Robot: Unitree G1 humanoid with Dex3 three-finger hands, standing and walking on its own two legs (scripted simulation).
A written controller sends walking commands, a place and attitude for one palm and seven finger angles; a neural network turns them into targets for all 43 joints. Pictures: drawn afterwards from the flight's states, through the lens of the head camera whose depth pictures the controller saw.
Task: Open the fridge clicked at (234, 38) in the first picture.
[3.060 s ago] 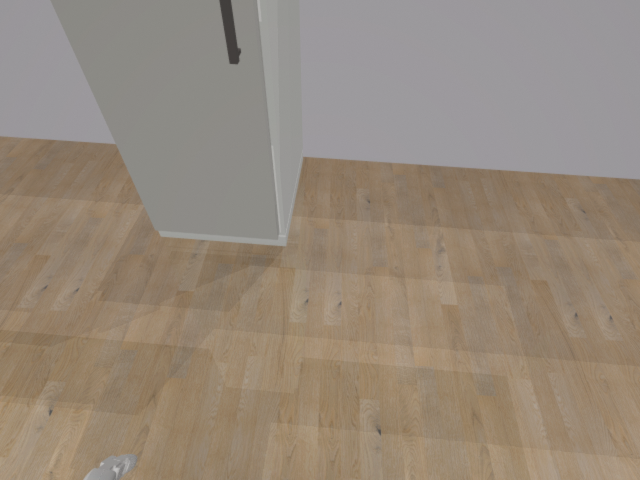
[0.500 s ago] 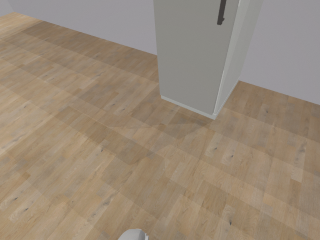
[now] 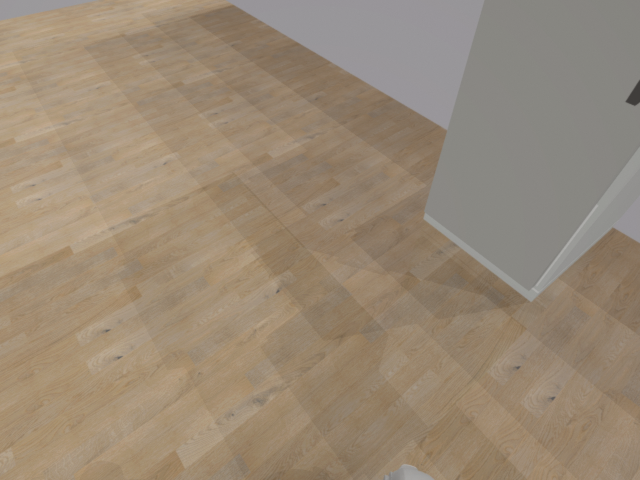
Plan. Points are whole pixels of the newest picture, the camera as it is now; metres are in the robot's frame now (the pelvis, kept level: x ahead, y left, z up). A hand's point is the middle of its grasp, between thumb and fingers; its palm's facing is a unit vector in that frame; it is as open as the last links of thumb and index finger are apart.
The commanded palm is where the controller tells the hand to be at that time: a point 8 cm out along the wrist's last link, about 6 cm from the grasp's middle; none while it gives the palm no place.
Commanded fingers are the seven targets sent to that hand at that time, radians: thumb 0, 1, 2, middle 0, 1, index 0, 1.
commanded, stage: walk to a spot facing it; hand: right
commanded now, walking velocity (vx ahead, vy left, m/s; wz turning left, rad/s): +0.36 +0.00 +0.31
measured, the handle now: out of the picture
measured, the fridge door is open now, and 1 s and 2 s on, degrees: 0 0 0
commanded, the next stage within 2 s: turn to face it in 0.88 s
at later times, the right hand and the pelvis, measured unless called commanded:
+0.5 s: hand (463, 387) +0.31 -0.21 -0.17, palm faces -0.20 +0.97 -0.15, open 7.4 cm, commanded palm none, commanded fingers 0.00 -0.90 -0.90 0.20 0.30 0.20 0.30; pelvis +0.20 -0.04 +0.01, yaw +13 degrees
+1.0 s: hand (395, 285) +0.50 -0.11 -0.16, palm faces -0.30 +0.93 -0.22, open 7.2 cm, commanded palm none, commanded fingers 0.00 -0.90 -0.90 0.20 0.30 0.20 0.30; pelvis +0.40 +0.06 +0.00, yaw +21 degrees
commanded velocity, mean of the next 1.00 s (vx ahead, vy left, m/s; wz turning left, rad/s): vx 0.31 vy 0.00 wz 0.25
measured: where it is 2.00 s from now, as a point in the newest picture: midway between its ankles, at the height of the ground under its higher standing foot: (308, 390)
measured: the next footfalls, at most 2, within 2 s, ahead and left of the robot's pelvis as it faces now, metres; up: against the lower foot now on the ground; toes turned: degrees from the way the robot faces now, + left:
right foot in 0.10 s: +0.19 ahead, -0.13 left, +0.00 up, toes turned -6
left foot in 0.70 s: +0.41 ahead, +0.15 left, +0.00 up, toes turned +26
